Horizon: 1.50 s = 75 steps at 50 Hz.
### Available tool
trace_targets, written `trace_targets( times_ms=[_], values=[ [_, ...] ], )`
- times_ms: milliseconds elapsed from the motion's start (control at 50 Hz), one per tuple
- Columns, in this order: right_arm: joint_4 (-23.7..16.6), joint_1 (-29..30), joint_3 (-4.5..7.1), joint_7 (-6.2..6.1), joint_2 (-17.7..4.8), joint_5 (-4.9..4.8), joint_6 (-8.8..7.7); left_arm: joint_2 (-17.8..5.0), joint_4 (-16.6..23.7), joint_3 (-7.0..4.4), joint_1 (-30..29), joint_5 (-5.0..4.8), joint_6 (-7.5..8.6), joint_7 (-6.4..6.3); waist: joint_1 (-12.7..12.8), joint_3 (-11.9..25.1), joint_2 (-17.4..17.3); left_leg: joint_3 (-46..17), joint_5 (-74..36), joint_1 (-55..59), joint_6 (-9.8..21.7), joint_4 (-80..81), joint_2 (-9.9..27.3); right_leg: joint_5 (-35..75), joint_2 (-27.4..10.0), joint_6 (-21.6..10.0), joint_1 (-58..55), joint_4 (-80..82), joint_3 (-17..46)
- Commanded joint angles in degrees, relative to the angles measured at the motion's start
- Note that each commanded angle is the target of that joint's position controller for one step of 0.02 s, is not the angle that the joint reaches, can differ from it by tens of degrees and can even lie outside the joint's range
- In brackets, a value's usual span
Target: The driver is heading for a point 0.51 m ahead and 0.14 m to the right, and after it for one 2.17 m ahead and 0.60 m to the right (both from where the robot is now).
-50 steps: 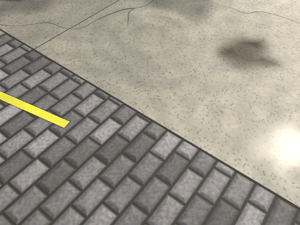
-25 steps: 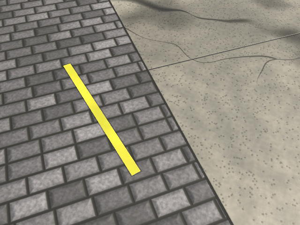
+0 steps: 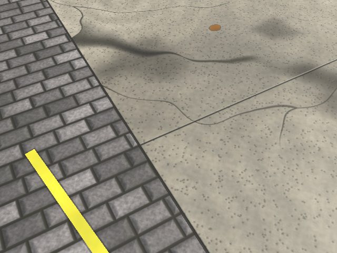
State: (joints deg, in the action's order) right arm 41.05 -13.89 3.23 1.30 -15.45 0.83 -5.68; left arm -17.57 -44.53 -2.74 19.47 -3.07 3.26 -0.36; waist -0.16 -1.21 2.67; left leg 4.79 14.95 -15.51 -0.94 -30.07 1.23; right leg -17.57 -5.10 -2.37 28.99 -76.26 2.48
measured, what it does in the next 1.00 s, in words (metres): walks ahead, turning right: right foot, then left foot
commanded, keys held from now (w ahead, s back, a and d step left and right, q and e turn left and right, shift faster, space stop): w+e+shift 0.50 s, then w+q+shift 0.50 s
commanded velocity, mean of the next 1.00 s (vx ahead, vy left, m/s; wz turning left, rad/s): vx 1.00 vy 0.00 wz -0.35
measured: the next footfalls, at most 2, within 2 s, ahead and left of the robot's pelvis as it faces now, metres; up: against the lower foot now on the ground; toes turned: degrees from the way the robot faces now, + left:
right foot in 0.28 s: +0.44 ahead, -0.14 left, +0.00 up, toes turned -19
left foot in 0.76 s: +0.91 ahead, -0.19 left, +0.00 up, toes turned -29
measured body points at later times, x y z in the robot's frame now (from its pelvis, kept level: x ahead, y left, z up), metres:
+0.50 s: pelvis +0.42 -0.10 +0.00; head +0.44 -0.12 +0.45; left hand +0.54 +0.14 -0.11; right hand +0.56 -0.41 -0.05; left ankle +0.57 +0.06 -0.65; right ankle +0.40 -0.13 -0.73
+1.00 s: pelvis +0.89 -0.23 +0.01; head +0.91 -0.24 +0.46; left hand +1.19 -0.10 -0.05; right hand +0.77 -0.46 -0.11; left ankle +0.87 -0.17 -0.73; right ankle +0.94 -0.44 -0.66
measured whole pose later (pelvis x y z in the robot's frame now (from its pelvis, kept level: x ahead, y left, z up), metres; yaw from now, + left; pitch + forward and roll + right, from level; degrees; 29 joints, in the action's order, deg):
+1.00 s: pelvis +0.89 -0.23 +0.01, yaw -19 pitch -1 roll +1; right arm 45.8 -30.2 2.7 1.8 -14.0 -1.6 -4.8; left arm -15.2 -36.2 -0.2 3.4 1.4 8.2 0.7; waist -4.9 -2.8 0.9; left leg -7.8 12.5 -4.6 7.9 -19.1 -10.4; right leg -12.9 -2.9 -0.4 35.6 -53.9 8.1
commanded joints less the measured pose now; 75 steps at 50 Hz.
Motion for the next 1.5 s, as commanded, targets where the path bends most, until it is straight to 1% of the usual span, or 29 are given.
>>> trace_targets(
  times_ms=[20,160,200,260,280,300,320,340,360,380,440,540,660,740,760,780,800,820,860,940,1020,1140,1200,1220,1240,1280,1320,1380,1500],
  values=[
    [-1.04,2.98,0.87,-0.19,-1.33,-0.45,-1.17,1.99,5.84,0.17,-0.7,-0.07,-2.15,0.87,1.76,-2.58,-9.47,-13.18,-3.61,5.71,9.51,20.05,16.44,0.37,-7.2,0.36,13.85,0.6,4.3],
    [0.36,3.1,2.9,-1.84,-10.22,-0.6,-1.63,-1.34,9.82,0.16,-11.66,1.58,-2.01,3.65,1.53,-7.39,-0.64,8.21,-14.56,6.83,6.15,25.55,11.32,24.44,-3.88,-1.47,8.15,24.96,-4.47],
    [0.55,2.04,3.67,-1.64,-13.95,-0.87,-0.88,-3.47,10.59,-0.66,-12.57,1.22,-1.77,4.31,2.22,-5.88,-2.48,10.07,-36.99,13.43,5.31,21.34,11.93,23.13,0.19,-3.46,3.22,29.4,-9.23],
    [-0.52,3.01,4.75,-1.51,-18.12,-2.02,1.66,-10.76,7.92,-4.16,3.53,-0.09,-3.13,3.78,12.11,4.29,-9.45,9.96,-74.03,17.11,4.95,-5.94,13.58,9.05,7.73,-7.37,-16.77,27.85,-13.78],
    [-1.0,5.02,4.2,-1.51,-16.71,-2.01,1.55,-14.98,4.02,-6.6,17.0,0.11,-3.81,2.97,18.65,9.72,-6.84,8.67,-67.52,6.31,3.57,-25.42,11.58,10.44,8.65,-9.88,-36.8,32.0,-9.84],
    [-1.06,3.0,0.85,-1.01,-5.08,-0.45,0.21,-16.55,1.53,-6.29,16.17,-0.35,-4.2,2.4,12.94,2.66,11.65,5.93,6.14,-11.64,0.64,-52.5,0.03,9.88,4.32,-12.62,-41.14,34.56,2.32],
    [-6.79,-3.98,-1.31,-0.49,-0.24,-1.58,-2.59,-18.31,6.31,-5.1,9.12,1.37,-2.25,2.77,2.05,14.27,25.02,-6.9,21.08,-30.48,0.57,-66.79,-7.62,-9.29,-5.71,-25.26,-51.69,51.27,39.44],
    [-8.06,3.01,-0.45,-0.26,-8.54,-2.63,-4.75,-13.0,9.06,-4.45,7.63,1.81,-0.79,3.16,6.49,14.55,11.8,-13.75,12.88,-33.51,3.61,-62.11,-4.02,-23.68,-9.47,-22.63,-49.76,63.07,50.27],
    [-9.17,9.16,0.07,-0.49,-10.08,-3.88,-5.33,-11.09,8.48,-4.06,7.61,2.45,0.69,3.34,6.07,7.13,2.24,-12.98,8.22,-33.6,4.87,-56.14,-2.58,-24.71,-9.04,-19.77,-41.46,65.65,49.46],
    [-8.55,9.56,-0.27,-1.12,-8.53,-2.76,-5.16,-10.19,8.46,-3.69,4.68,2.69,1.72,3.65,2.72,3.75,-6.68,-13.73,5.16,-29.36,4.64,-50.67,-0.31,-20.26,-7.82,-18.15,-32.38,64.63,46.12],
    [-6.94,6.26,0.24,-1.28,-8.12,-0.57,-2.78,-7.95,9.84,-2.82,-1.9,2.76,2.27,2.32,-2.21,-0.02,-5.39,-15.16,2.48,-19.84,1.59,-39.06,2.53,-6.39,-1.21,-17.57,-17.21,63.1,31.73],
    [-10.38,18.41,-1.73,-0.56,-2.03,0.57,-1.77,-4.81,7.1,-1.7,0.65,1.62,1.29,-0.78,2.89,-5.04,-2.45,-6.93,-19.01,-13.85,-2.87,-10.73,1.28,8.99,5.4,-12.98,-7.51,63.72,13.61],
    [-12.84,25.41,-0.71,0.98,-4.32,-2.26,-2.37,-5.21,1.03,-1.71,8.2,1.92,1.35,-0.04,8.88,-6.36,1.36,-4.02,-26.3,-17.82,1.89,3.49,0.87,17.67,-2.07,-9.86,-26.38,64.51,10.65],
    [-8.39,3.2,2.92,0.79,-11.2,-4.26,-1.32,-9.52,0.79,-2.52,2.1,6.06,0.02,-0.24,-5.09,7.94,7.19,1.09,-13.2,-1.48,7.89,-2.69,-5.43,74.14,-4.47,-6.56,-38.5,40.7,3.57],
    [-4.57,-12.09,3.38,0.39,-12.33,-3.95,-0.21,-10.02,2.72,-2.43,-3.55,6.45,-0.2,-0.64,-13.2,13.55,3.82,-3.88,-12.97,17.57,9.38,-4.48,-2.15,70.33,-3.16,-4.84,-25.75,21.73,1.44],
    [-2.59,-17.41,3.4,0.65,-14.79,-2.42,-0.13,-1.36,4.63,-0.47,2.76,6.51,0.71,-0.12,-7.27,19.84,-17.11,-28.42,5.21,38.65,16.82,-4.27,6.66,16.32,6.74,-0.48,-1.84,-3.37,1.27],
    [-1.7,-17.23,3.22,1.39,-12.7,-1.93,-0.71,-1.24,4.73,0.93,7.3,2.69,2.86,1.14,-4.86,22.83,-25.92,-58.39,25.48,45.82,23.12,13.48,14.43,-8.18,11.44,0.43,12.58,-10.06,5.84],
    [-2.98,-12.91,2.71,0.75,-8.61,-0.96,-0.56,-5.6,6.13,0.33,0.0,0.87,4.49,1.59,-6.48,13.45,-16.1,-56.47,29.6,40.5,20.38,16.28,13.93,-3.96,7.17,-1.69,17.72,-8.57,8.15],
    [-3.1,-9.27,2.11,1.55,-7.48,-0.53,-0.87,-4.79,8.85,0.74,-12.3,2.88,6.29,1.41,-4.22,2.77,1.48,-43.33,9.86,21.86,17.4,17.17,8.61,-0.19,4.61,-2.89,12.66,2.19,6.73],
    [-2.19,-7.7,1.18,0.94,-5.52,-2.61,-0.83,-3.47,9.49,0.61,-11.08,4.53,5.55,0.79,1.37,-1.18,-2.5,-33.36,-4.72,10.55,18.7,19.03,3.14,0.94,2.33,1.36,8.95,15.82,5.37],
    [-0.44,-10.36,1.49,-1.22,-6.8,-2.84,-0.08,-0.16,14.8,1.78,-24.72,4.78,5.91,1.16,-2.74,-6.62,-4.17,-27.5,-10.55,-4.11,15.84,21.1,-1.07,17.7,5.22,4.65,1.68,36.92,1.05],
    [3.61,-15.62,1.8,-1.85,-5.85,-3.97,0.95,-3.95,18.17,-0.92,-29.68,1.8,6.35,0.69,-4.02,-3.13,-7.87,-31.14,-17.29,3.37,10.32,14.47,0.14,25.07,8.17,4.2,-12.54,51.36,3.29],
    [0.69,-8.76,2.39,-1.52,-8.19,-0.97,2.41,-9.05,14.58,-3.83,-3.42,0.69,5.84,-1.04,11.03,15.94,-10.87,-28.29,-36.42,0.97,6.39,-16.9,-0.89,13.16,1.01,-0.52,-41.93,43.68,6.23],
    [-0.54,-17.39,-0.08,-1.31,0.93,-1.2,2.12,-13.22,12.22,-4.46,6.38,2.67,5.22,-1.03,7.61,28.9,9.02,-21.77,1.49,-18.32,3.89,-40.75,-8.1,-0.67,-15.9,-9.7,-66.5,44.26,30.56],
    [-2.01,-19.99,-1.93,-1.5,-0.01,-4.37,2.17,-11.86,10.19,-4.23,7.26,2.03,5.13,0.57,6.53,34.65,23.56,-18.02,16.0,-28.19,3.74,-52.5,-4.21,-22.64,-22.6,-13.22,-69.54,53.55,52.44],
    [-3.01,-5.95,-0.03,-2.16,-7.37,-3.5,2.48,-4.33,10.3,-2.88,0.96,2.73,3.7,-0.32,8.98,12.72,6.81,-12.94,6.78,-34.42,4.07,-51.57,1.01,-16.24,-14.86,-7.62,-51.29,57.8,34.02],
    [-5.49,0.73,-0.18,-1.22,-4.55,-1.56,2.29,-3.36,7.36,-2.23,-0.81,4.79,3.38,-0.07,5.81,2.7,-1.45,-11.58,4.11,-29.63,4.61,-47.88,4.25,1.4,-11.04,-7.68,-34.04,60.67,23.0],
    [-6.5,0.02,-1.72,-0.33,0.91,-3.45,2.84,0.69,3.67,-0.76,-2.41,3.14,3.8,1.47,0.03,-1.74,0.64,-13.13,8.15,-26.52,4.98,-41.21,5.78,1.98,-8.95,-9.84,-22.87,65.44,17.65],
    [-9.73,12.4,-2.71,2.13,-3.47,-0.62,-0.32,-9.56,3.21,-3.45,-1.97,1.0,4.58,0.98,-0.28,-7.23,-3.83,-7.8,-17.47,-9.81,1.8,-11.4,3.86,9.06,-5.7,-9.55,-7.99,74.17,8.02]
  ],
)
